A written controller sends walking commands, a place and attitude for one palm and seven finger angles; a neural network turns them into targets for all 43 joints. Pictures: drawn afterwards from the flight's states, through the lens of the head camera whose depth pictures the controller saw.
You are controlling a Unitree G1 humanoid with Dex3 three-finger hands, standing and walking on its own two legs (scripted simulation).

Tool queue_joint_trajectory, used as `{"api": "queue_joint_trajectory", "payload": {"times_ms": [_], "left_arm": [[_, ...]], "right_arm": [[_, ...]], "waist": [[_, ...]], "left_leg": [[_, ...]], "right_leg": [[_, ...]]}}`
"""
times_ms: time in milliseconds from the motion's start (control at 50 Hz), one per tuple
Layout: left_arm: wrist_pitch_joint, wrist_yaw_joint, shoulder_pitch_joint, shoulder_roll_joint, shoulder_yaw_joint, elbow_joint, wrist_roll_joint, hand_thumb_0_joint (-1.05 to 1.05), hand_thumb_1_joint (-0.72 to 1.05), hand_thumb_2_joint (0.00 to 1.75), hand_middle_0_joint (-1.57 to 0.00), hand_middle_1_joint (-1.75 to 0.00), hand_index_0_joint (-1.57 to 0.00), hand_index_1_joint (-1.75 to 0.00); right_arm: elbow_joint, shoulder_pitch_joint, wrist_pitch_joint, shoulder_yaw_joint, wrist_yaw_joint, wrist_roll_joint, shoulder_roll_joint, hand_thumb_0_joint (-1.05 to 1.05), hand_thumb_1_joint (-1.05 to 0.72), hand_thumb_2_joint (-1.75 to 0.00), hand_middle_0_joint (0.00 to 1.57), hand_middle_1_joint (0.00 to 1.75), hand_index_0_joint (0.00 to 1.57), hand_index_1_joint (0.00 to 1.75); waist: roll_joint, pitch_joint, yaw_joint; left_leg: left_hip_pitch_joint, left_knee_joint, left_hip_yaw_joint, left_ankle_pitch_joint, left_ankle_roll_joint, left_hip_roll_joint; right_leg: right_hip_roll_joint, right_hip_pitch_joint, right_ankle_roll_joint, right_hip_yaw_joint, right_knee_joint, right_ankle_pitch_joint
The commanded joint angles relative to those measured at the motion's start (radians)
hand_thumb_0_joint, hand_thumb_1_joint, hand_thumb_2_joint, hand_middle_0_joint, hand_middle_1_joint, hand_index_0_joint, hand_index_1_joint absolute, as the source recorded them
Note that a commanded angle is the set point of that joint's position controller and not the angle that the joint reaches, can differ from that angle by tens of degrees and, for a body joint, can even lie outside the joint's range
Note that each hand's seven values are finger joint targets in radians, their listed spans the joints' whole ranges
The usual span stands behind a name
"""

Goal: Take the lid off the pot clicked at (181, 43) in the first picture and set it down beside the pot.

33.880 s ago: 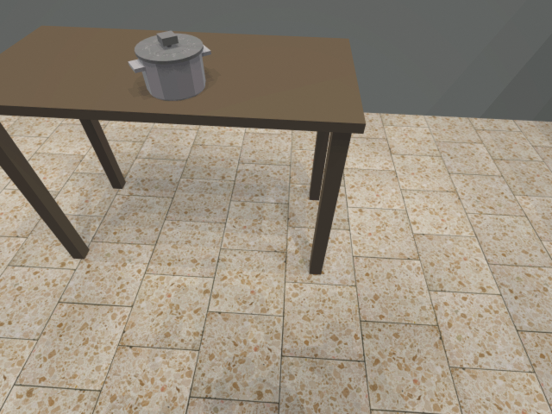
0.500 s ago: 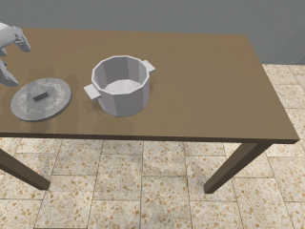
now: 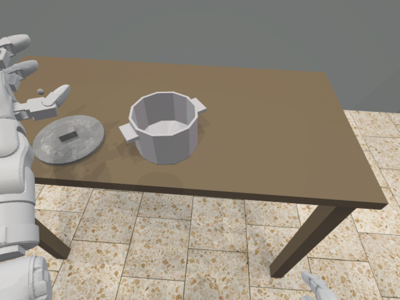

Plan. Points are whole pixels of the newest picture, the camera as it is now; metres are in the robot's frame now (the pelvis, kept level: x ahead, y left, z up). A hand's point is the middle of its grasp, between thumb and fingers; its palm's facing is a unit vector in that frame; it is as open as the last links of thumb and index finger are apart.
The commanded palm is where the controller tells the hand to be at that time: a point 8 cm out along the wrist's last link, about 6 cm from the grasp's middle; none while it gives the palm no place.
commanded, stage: draw the hand back to the body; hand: left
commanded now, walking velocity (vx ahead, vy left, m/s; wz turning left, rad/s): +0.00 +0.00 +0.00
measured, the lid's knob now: (66, 131) +0.48 +0.37 +0.03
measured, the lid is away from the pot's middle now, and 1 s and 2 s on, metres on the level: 0.25 0.25 0.25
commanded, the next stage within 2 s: step back with the hand held close in 1.36 s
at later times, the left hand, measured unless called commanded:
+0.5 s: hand (33, 129) +0.30 +0.26 +0.23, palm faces +0.52 -0.83 -0.22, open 8.1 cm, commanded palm +0.24 +0.29 +0.23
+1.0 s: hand (18, 184) +0.22 +0.25 +0.21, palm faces +0.48 -0.82 -0.30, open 7.5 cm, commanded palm +0.15 +0.28 +0.22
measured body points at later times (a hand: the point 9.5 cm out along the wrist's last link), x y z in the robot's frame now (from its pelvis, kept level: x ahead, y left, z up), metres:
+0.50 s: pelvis +0.01 -0.02 +0.00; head +0.00 -0.04 +0.45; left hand +0.27 +0.30 +0.24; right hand +0.20 -0.25 -0.09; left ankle -0.01 +0.13 -0.74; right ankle -0.02 -0.15 -0.75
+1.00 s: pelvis -0.01 -0.01 +0.00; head -0.02 -0.02 +0.45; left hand +0.19 +0.29 +0.23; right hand +0.19 -0.23 -0.09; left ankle -0.01 +0.13 -0.75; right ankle -0.02 -0.15 -0.75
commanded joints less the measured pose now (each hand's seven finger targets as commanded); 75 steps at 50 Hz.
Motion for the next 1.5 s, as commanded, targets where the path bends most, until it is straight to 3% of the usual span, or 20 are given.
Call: {"api": "queue_joint_trajectory", "payload": {"times_ms": [0, 80, 160, 200, 260, 320, 380, 480, 540, 700, 860, 900, 980, 1180, 1280, 1320, 1400, 1440, 1460, 1480], "left_arm": [[-0.066, 0.016, -0.289, 0.269, 0.076, -0.294, -0.020, 0.00, 0.34, 0.78, -0.30, -0.61, -0.30, -0.61], [-0.058, 0.021, -0.193, 0.249, 0.086, -0.354, -0.026, 0.00, 0.43, 0.80, -0.29, -0.56, -0.29, -0.56], [-0.063, 0.022, -0.158, 0.231, 0.082, -0.463, -0.032, 0.00, 0.52, 0.82, -0.27, -0.51, -0.27, -0.51], [-0.057, 0.023, -0.097, 0.234, 0.105, -0.459, -0.037, 0.00, 0.57, 0.83, -0.26, -0.48, -0.26, -0.48], [-0.067, 0.026, -0.072, 0.222, 0.107, -0.546, -0.040, 0.00, 0.64, 0.85, -0.25, -0.44, -0.25, -0.44], [-0.061, 0.023, 0.016, 0.197, 0.112, -0.544, -0.047, 0.00, 0.71, 0.86, -0.23, -0.40, -0.23, -0.40], [-0.065, 0.021, 0.044, 0.174, 0.107, -0.624, -0.050, 0.00, 0.78, 0.88, -0.22, -0.36, -0.22, -0.36], [-0.057, 0.017, 0.144, 0.136, 0.103, -0.649, -0.056, 0.00, 0.90, 0.90, -0.20, -0.30, -0.20, -0.30], [-0.066, 0.015, 0.163, 0.110, 0.084, -0.734, -0.056, 0.00, 0.90, 0.90, -0.20, -0.30, -0.20, -0.30], [-0.081, 0.019, 0.334, 0.091, 0.100, -0.844, -0.055, 0.00, 0.90, 0.90, -0.20, -0.30, -0.20, -0.30], [-0.097, 0.018, 0.522, 0.059, 0.096, -0.950, -0.052, 0.00, 0.90, 0.90, -0.20, -0.30, -0.20, -0.30], [-0.098, 0.017, 0.561, 0.055, 0.099, -0.964, -0.054, 0.00, 0.90, 0.90, -0.20, -0.30, -0.20, -0.30], [-0.109, 0.018, 0.628, 0.036, 0.085, -1.033, -0.049, 0.00, 0.90, 0.90, -0.20, -0.30, -0.20, -0.30], [-0.112, 0.020, 0.866, 0.009, 0.085, -1.115, -0.045, 0.00, 0.90, 0.90, -0.20, -0.30, -0.20, -0.30], [-0.112, 0.028, 0.809, 0.006, 0.073, -1.123, -0.039, 0.00, 0.90, 0.90, -0.20, -0.30, -0.20, -0.30], [-0.119, 0.030, 0.823, 0.017, 0.079, -1.164, -0.032, 0.00, 0.90, 0.90, -0.20, -0.30, -0.20, -0.30], [-0.109, 0.030, 0.837, 0.007, 0.074, -1.142, -0.035, 0.00, 0.90, 0.90, -0.20, -0.30, -0.20, -0.30], [-0.110, 0.032, 0.831, 0.008, 0.077, -1.128, -0.033, 0.00, 0.90, 0.90, -0.20, -0.30, -0.20, -0.30], [-0.150, 0.037, 0.726, 0.147, 0.195, -1.247, -0.034, 0.00, 0.90, 0.90, -0.20, -0.30, -0.20, -0.30], [-0.153, 0.027, 0.826, 0.055, 0.121, -1.149, -0.035, 0.00, 0.90, 0.90, -0.20, -0.30, -0.20, -0.30]], "right_arm": [[-0.117, -0.087, -0.054, -0.072, -0.011, 0.001, -0.151, 0.00, -0.90, -0.90, 0.20, 0.30, 0.20, 0.30], [-0.109, -0.105, -0.067, -0.076, -0.012, 0.001, -0.149, 0.00, -0.90, -0.90, 0.20, 0.30, 0.20, 0.30], [-0.114, -0.134, -0.076, -0.073, -0.013, 0.002, -0.141, 0.00, -0.90, -0.90, 0.20, 0.30, 0.20, 0.30], [-0.109, -0.139, -0.077, -0.074, -0.012, 0.001, -0.143, 0.00, -0.90, -0.90, 0.20, 0.30, 0.20, 0.30], [-0.118, -0.164, -0.089, -0.070, -0.012, -0.001, -0.131, 0.00, -0.90, -0.90, 0.20, 0.30, 0.20, 0.30], [-0.115, -0.171, -0.092, -0.069, -0.009, -0.004, -0.127, 0.00, -0.90, -0.90, 0.20, 0.30, 0.20, 0.30], [-0.123, -0.185, -0.098, -0.066, -0.007, -0.005, -0.117, 0.00, -0.90, -0.90, 0.20, 0.30, 0.20, 0.30], [-0.124, -0.198, -0.104, -0.061, -0.006, -0.009, -0.109, 0.00, -0.90, -0.90, 0.20, 0.30, 0.20, 0.30], [-0.131, -0.213, -0.112, -0.058, -0.005, -0.011, -0.100, 0.00, -0.90, -0.90, 0.20, 0.30, 0.20, 0.30], [-0.131, -0.219, -0.136, -0.058, -0.005, -0.023, -0.092, 0.00, -0.90, -0.90, 0.20, 0.30, 0.20, 0.30], [-0.136, -0.221, -0.151, -0.060, -0.001, -0.030, -0.082, 0.00, -0.90, -0.90, 0.20, 0.30, 0.20, 0.30], [-0.136, -0.218, -0.153, -0.062, 0.000, -0.033, -0.083, 0.00, -0.90, -0.90, 0.20, 0.30, 0.20, 0.30], [-0.141, -0.220, -0.162, -0.063, 0.000, -0.035, -0.079, 0.00, -0.90, -0.90, 0.20, 0.30, 0.20, 0.30], [-0.148, -0.207, -0.178, -0.064, 0.003, -0.042, -0.071, 0.00, -0.90, -0.90, 0.20, 0.30, 0.20, 0.30], [-0.141, -0.209, -0.185, -0.060, -0.007, -0.042, -0.070, 0.00, -0.90, -0.90, 0.20, 0.30, 0.20, 0.30], [-0.143, -0.210, -0.197, -0.060, -0.006, -0.045, -0.068, 0.00, -0.90, -0.90, 0.20, 0.30, 0.20, 0.30], [-0.141, -0.213, -0.193, -0.060, -0.003, -0.044, -0.070, 0.00, -0.90, -0.90, 0.20, 0.30, 0.20, 0.30], [-0.138, -0.210, -0.195, -0.058, -0.004, -0.045, -0.068, 0.00, -0.90, -0.90, 0.20, 0.30, 0.20, 0.30], [-0.200, -0.195, -0.156, -0.062, -0.002, -0.032, -0.109, 0.00, -0.90, -0.90, 0.20, 0.30, 0.20, 0.30], [-0.184, -0.195, -0.130, -0.059, -0.007, -0.038, -0.086, 0.00, -0.90, -0.90, 0.20, 0.30, 0.20, 0.30]], "waist": [[0.053, -0.278, 0.021], [0.022, -0.283, 0.030], [0.044, -0.289, 0.037], [0.031, -0.253, 0.041], [0.057, -0.272, 0.048], [0.022, -0.233, 0.052], [0.036, -0.245, 0.056], [0.019, -0.193, 0.061], [0.057, -0.199, 0.060], [0.035, -0.181, 0.070], [0.060, -0.154, 0.077], [0.022, -0.126, 0.073], [0.058, -0.122, 0.076], [0.039, -0.069, 0.080], [0.046, -0.037, 0.073], [0.083, -0.072, 0.077], [0.041, -0.042, 0.076], [0.059, -0.036, 0.078], [0.056, -0.006, 0.049], [-0.013, -0.015, 0.036]], "left_leg": [[0.155, -0.024, 0.052, 0.339, 0.064, -0.046], [0.167, -0.019, 0.060, 0.352, 0.071, -0.055], [0.184, -0.025, 0.062, 0.365, 0.071, -0.058], [0.177, -0.027, 0.066, 0.335, 0.071, -0.059], [0.197, -0.030, 0.065, 0.346, 0.071, -0.059], [0.181, -0.038, 0.067, 0.320, 0.070, -0.058], [0.196, -0.039, 0.066, 0.326, 0.069, -0.058], [0.186, -0.048, 0.066, 0.295, 0.068, -0.057], [0.204, -0.053, 0.066, 0.280, 0.066, -0.058], [0.209, -0.062, 0.053, 0.271, 0.062, -0.054], [0.198, -0.065, 0.051, 0.253, 0.057, -0.050], [0.190, -0.069, 0.049, 0.233, 0.057, -0.048], [0.184, -0.070, 0.045, 0.214, 0.055, -0.047], [0.149, -0.072, 0.034, 0.163, 0.051, -0.042], [0.148, -0.077, 0.026, 0.115, 0.051, -0.044], [0.161, -0.073, 0.023, 0.123, 0.050, -0.046], [0.150, -0.078, 0.021, 0.124, 0.049, -0.044], [0.141, -0.083, 0.019, 0.117, 0.047, -0.044], [0.058, -0.015, 0.007, 0.057, 0.063, -0.033], [0.034, 0.023, -0.012, 0.057, 0.061, -0.039]], "right_leg": [[0.055, 0.067, -0.047, -0.074, -0.014, 0.357], [0.056, 0.066, -0.038, -0.071, -0.011, 0.393], [0.053, 0.078, -0.036, -0.069, -0.010, 0.411], [0.053, 0.072, -0.033, -0.066, -0.021, 0.395], [0.053, 0.076, -0.034, -0.066, -0.017, 0.395], [0.052, 0.071, -0.030, -0.066, -0.024, 0.386], [0.053, 0.073, -0.030, -0.067, -0.023, 0.385], [0.056, 0.054, -0.028, -0.066, -0.034, 0.353], [0.054, 0.050, -0.030, -0.067, -0.042, 0.322], [0.057, 0.054, -0.033, -0.073, -0.050, 0.292], [0.052, 0.047, -0.034, -0.077, -0.057, 0.259], [0.054, 0.036, -0.032, -0.080, -0.071, 0.238], [0.050, 0.032, -0.033, -0.078, -0.070, 0.207], [0.047, 0.014, -0.032, -0.082, -0.081, 0.151], [0.047, -0.009, -0.034, -0.080, -0.094, 0.090], [0.045, 0.005, -0.037, -0.079, -0.088, 0.096], [0.051, 0.001, -0.036, -0.080, -0.090, 0.099], [0.047, 0.003, -0.037, -0.082, -0.088, 0.090], [-0.011, -0.102, -0.033, 0.016, -0.101, 0.177], [-0.041, -0.109, -0.039, 0.016, -0.089, 0.205]]}}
